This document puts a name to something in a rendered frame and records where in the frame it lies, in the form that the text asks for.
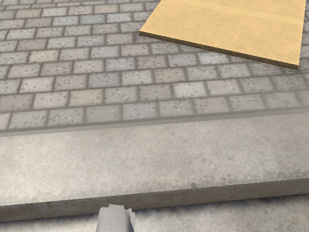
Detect robot left thigh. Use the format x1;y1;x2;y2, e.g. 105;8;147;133
97;204;135;232

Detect left robot shin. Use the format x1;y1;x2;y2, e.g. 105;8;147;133
96;207;106;232

